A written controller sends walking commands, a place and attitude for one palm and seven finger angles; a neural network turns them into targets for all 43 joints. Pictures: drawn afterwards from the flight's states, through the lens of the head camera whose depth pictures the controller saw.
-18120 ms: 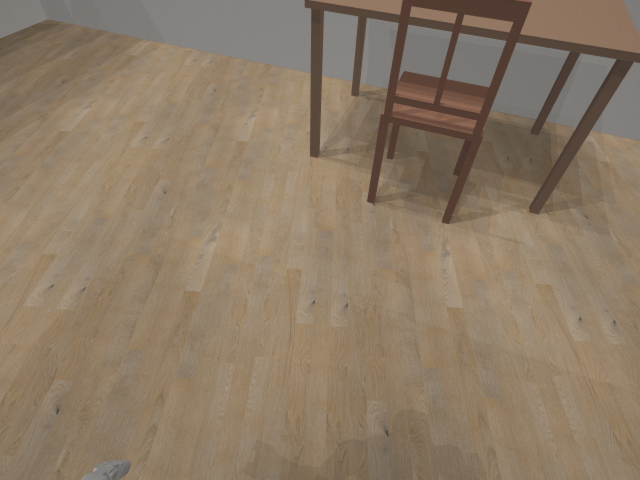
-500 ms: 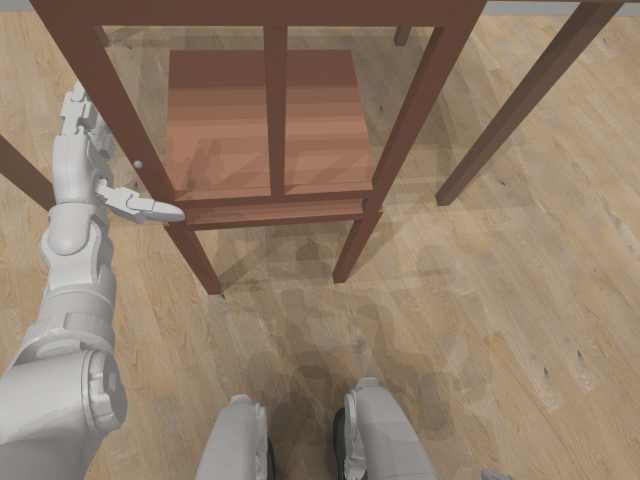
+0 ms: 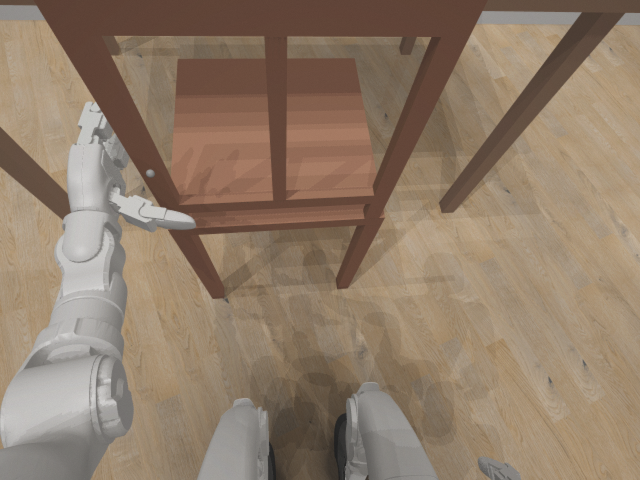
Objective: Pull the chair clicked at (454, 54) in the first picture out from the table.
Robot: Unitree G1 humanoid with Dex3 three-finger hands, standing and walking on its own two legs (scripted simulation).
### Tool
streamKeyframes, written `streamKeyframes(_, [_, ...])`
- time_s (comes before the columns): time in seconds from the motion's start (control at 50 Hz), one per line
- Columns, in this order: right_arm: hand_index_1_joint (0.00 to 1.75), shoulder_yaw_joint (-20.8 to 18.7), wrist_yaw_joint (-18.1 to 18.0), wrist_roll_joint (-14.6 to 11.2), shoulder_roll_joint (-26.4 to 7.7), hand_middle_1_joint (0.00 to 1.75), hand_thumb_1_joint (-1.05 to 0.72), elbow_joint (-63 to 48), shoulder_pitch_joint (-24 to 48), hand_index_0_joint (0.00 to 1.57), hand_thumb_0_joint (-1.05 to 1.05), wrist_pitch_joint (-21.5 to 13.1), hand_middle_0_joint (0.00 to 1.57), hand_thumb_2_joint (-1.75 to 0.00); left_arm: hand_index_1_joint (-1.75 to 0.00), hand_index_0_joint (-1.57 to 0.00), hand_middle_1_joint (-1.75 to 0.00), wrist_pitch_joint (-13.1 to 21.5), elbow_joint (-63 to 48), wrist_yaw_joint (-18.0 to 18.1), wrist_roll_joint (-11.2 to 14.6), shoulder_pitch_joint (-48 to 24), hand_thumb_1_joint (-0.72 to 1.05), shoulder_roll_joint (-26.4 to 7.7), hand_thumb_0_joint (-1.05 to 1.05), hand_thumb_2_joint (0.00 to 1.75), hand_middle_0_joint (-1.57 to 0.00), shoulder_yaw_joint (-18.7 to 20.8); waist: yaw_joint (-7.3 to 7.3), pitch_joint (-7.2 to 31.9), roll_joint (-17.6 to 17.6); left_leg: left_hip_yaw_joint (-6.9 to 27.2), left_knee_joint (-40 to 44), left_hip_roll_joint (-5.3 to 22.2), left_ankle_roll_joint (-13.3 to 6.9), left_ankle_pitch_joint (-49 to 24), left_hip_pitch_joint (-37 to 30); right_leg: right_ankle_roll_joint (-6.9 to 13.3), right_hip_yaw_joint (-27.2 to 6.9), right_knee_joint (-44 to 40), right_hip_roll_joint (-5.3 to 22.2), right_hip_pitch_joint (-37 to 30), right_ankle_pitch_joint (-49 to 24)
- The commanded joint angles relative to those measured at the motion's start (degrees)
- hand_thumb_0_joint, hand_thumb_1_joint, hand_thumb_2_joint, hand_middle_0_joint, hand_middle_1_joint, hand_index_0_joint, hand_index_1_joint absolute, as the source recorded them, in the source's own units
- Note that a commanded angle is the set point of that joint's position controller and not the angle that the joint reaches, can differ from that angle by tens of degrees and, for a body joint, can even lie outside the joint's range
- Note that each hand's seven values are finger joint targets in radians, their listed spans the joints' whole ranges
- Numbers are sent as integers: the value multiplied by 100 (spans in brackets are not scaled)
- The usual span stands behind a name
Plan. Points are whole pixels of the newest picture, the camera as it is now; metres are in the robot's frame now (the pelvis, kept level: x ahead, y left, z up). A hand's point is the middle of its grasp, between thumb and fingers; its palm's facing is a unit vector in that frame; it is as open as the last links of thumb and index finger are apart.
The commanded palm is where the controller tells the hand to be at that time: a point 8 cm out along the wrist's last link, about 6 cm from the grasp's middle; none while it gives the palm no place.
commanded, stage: hook a spindle and tug to test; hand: left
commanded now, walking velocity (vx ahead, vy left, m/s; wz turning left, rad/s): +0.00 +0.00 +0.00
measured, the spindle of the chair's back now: (277, 135) +0.52 +0.04 +0.04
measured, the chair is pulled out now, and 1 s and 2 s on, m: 0.00 0.01 0.08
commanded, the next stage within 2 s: step backward, pulling the chair out in 1.26 s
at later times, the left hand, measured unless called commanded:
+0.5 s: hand (154, 166) +0.49 +0.19 +0.02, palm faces +0.07 -1.00 -0.03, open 7.9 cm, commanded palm +0.46 +0.22 +0.02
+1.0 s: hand (158, 172) +0.48 +0.18 +0.02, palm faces +0.07 -1.00 -0.02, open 5.7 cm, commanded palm +0.43 +0.22 +0.02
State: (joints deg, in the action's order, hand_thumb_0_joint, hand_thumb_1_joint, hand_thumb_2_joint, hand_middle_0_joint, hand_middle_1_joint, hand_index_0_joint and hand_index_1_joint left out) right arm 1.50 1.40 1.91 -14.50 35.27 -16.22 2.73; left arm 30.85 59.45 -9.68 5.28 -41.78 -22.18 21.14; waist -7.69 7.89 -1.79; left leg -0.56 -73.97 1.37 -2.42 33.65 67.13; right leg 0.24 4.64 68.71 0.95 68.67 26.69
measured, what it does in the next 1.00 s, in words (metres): stands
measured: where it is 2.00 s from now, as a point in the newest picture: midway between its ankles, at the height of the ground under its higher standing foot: outside the picture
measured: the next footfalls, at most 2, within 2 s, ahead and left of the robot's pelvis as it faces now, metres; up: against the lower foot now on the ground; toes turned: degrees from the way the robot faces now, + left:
none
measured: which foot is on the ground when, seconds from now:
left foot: down 0.00-1.00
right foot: down 0.00-1.00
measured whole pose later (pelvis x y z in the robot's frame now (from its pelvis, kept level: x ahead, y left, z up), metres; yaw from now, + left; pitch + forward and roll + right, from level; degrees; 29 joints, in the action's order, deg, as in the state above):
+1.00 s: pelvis +0.02 +0.00 +0.01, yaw -1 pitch +27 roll -3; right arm 1.1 2.4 1.4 -13.9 33.9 -17.2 3.2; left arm 28.8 50.2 -7.0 6.6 -34.4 -19.4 20.4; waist -8.0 8.7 -1.9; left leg -1.9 -71.4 1.9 -2.7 34.2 64.4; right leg -0.2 3.2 66.5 0.2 66.7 26.8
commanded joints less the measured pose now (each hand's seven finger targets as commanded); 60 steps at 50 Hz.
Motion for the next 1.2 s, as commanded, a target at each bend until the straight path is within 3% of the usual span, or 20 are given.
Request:
streamKeyframes(0.0, [30, -359, -75, 15, -1021, 30, -90, -262, -863, 20, 0, -134, 20, -90, -79, -29, -79, 470, -1287, -2, 75, -2396, -50, -1199, 0, 30, -29, 120, -192, 3015, -513, 435, 852, -64, 178, -2498, -1893, 125, -243, -597, -224, -1607, -1476])
streamKeyframes(0.04, [30, -362, -75, 27, -1000, 30, -90, -250, -872, 20, 0, -152, 20, -90, -90, -32, -90, 470, -1266, -3, 79, -2370, -50, -1145, 0, 30, -32, 111, -180, 3124, -509, 405, 812, -87, 160, -2519, -1839, 115, -273, -601, -218, -1724, -1559])
streamKeyframes(0.14, [30, -330, -80, 18, -1017, 30, -90, -236, -879, 20, 0, -151, 20, -90, -118, -41, -118, 358, -972, -20, 40, -2344, -22, -1275, 0, 42, -41, 191, -178, 2972, -491, 349, 800, -109, 121, -2248, -1516, 113, -314, -613, -207, -1778, -1445])
streamKeyframes(0.2, [30, -318, -82, 14, -1020, 30, -90, -309, -880, 20, 0, -144, 20, -90, -134, -46, -134, 341, -1050, -24, 57, -2130, -5, -1526, 0, 49, -46, 421, -62, 3197, -503, 301, 785, -116, 115, -2384, -1492, 115, -353, -588, -206, -2011, -1645])
streamKeyframes(0.24, [30, -325, -69, 7, -994, 30, -90, -328, -890, 20, 0, -143, 20, -90, -145, -50, -145, 328, -1153, -46, 73, -2158, 6, -1323, 0, 54, -50, 264, -105, 3218, -500, 306, 784, -108, 113, -2502, -1556, 107, -338, -580, -211, -2005, -1756])
streamKeyframes(0.34, [30, -323, -80, -5, -1024, 30, -90, -295, -882, 20, 0, -155, 20, -90, -145, -50, -145, 305, -1081, -59, 68, -2333, 34, -1366, 0, 66, -50, 242, -177, 2904, -478, 323, 819, -88, 109, -2156, -1408, 103, -328, -628, -210, -1805, -1426])
streamKeyframes(0.4, [30, -325, -92, 8, -1047, 30, -90, -242, -919, 20, 0, -184, 20, -90, -145, -50, -145, 341, -1109, -21, 61, -2559, 51, -1352, 0, 73, -50, 218, -232, 2984, -626, 369, 806, -79, 122, -2200, -1590, 111, -295, -615, -213, -1607, -1353])
streamKeyframes(0.44, [30, -331, -103, 33, -1064, 30, -90, -230, -948, 20, 0, -188, 20, -90, -145, -50, -145, 381, -1124, -2, 44, -2527, 62, -1557, 0, 78, -50, 388, -168, 3162, -641, 379, 778, -87, 136, -2296, -1625, 117, -304, -584, -213, -1706, -1411])
streamKeyframes(0.48, [30, -308, -95, 28, -1060, 30, -90, -214, -960, 20, 0, -183, 20, -90, -145, -50, -145, 355, -912, -3, 11, -2425, 73, -1497, 0, 83, -50, 335, -184, 3050, -606, 398, 794, -81, 142, -2359, -1621, 127, -272, -568, -219, -1649, -1426])
streamKeyframes(0.54, [30, -330, -71, 31, -1047, 30, -90, -245, -955, 20, 0, -154, 20, -90, -145, -50, -145, 338, -1081, -20, 6, -2385, 90, -1301, 0, 90, -50, 167, -154, 3220, -709, 423, 807, -61, 176, -2606, -1859, 134, -243, -551, -212, -1630, -1550])
streamKeyframes(0.58, [30, -343, -57, 23, -1056, 30, -90, -259, -976, 20, 0, -141, 20, -90, -145, -50, -145, 309, -1085, -6, 32, -2229, 90, -1317, 0, 90, -50, 221, -121, 3236, -778, 455, 836, -37, 216, -2802, -2005, 140, -199, -537, -218, -1568, -1614])
streamKeyframes(0.64, [30, -344, -44, 1, -1037, 30, -90, -302, -946, 20, 0, -107, 20, -90, -145, -50, -145, 207, -1015, 4, 119, -1887, 90, -1222, 0, 90, -50, 254, -111, 3088, -336, 361, 849, -69, 145, -2626, -1653, 111, -253, -625, -226, -1897, -1721])
streamKeyframes(0.7, [30, -339, -23, 1, -1015, 30, -90, -380, -921, 20, 0, -88, 20, -90, -145, -50, -145, 260, -1320, 57, 36, -1731, 90, -1328, 0, 90, -50, 295, 14, 3175, -565, 358, 918, -70, 174, -2726, -1754, 135, -251, -579, -215, -1947, -1770])
streamKeyframes(0.78, [30, -357, 24, -25, -978, 30, -90, -464, -873, 20, 0, -77, 20, -90, -145, -50, -145, 268, -1604, 97, 78, -1163, 90, -1058, 0, 90, -50, 146, 91, 3154, -629, 352, 987, -34, 220, -3073, -2023, 151, -224, -609, -230, -1934, -1895])
streamKeyframes(0.82, [30, -373, 36, -24, -964, 30, -90, -458, -858, 20, 0, -71, 20, -90, -145, -50, -145, 263, -1744, 121, 105, -1095, 90, -985, 0, 90, -50, 95, 53, 3086, -542, 340, 985, -18, 219, -3121, -2013, 136, -230, -637, -234, -1966, -1970])
streamKeyframes(0.94, [30, -408, 63, -50, -918, 30, -90, -552, -823, 20, 0, -90, 20, -90, -145, -50, -145, 277, -2206, 158, 159, -346, 90, -918, 0, 90, -50, 104, 225, 3140, -537, 298, 1079, -8, 254, -3486, -2134, 149, -245, -652, -230, -2274, -2253])
streamKeyframes(1.06, [30, -452, 88, -95, -861, 30, -90, -612, -773, 20, 0, -180, 20, -90, -145, -50, -145, 272, -2803, 158, 310, 339, 90, -510, 0, 90, -50, -158, 267, 3107, -584, 293, 1123, 37, 312, -4058, -2426, 144, -220, -683, -226, -2303, -2506])
streamKeyframes(1.12, [30, -455, 74, -94, -854, 30, -90, -559, -726, 20, 0, -219, 20, -90, -145, -50, -145, 283, -2847, 216, 323, 411, 90, -576, 0, 90, -50, -73, 265, 2902, -399, 274, 1138, 24, 295, -3837, -2224, 134, -235, -692, -229, -2382, -2503])
streamKeyframes(1.16, [30, -469, 57, -92, -839, 30, -90, -582, -701, 20, 0, -268, 20, -90, -145, -50, -145, 332, -3062, 224, 335, 469, 90, -503, 0, 90, -50, -129, 258, 3006, -388, 250, 1106, 17, 279, -3921, -2241, 136, -256, -655, -214, -2462, -2641])
streamKeyframes(1.18, [30, -471, 64, -92, -821, 30, -90, -583, -703, 20, 0, -281, 20, -90, -145, -50, -145, 332, -2992, 225, 322, 670, 90, -479, 0, 90, -50, -98, 327, 3013, -408, 250, 1126, 10, 297, -3958, -2267, 137, -254, -653, -212, -2475, -2630])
